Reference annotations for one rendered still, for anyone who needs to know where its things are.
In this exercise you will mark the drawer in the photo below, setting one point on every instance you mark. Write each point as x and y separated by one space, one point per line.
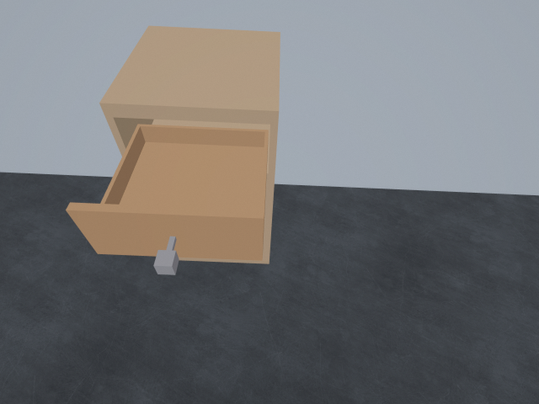
203 185

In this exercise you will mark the cabinet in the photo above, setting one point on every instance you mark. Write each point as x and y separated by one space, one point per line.
223 78

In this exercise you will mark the handle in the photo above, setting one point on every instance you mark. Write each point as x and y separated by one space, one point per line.
167 261

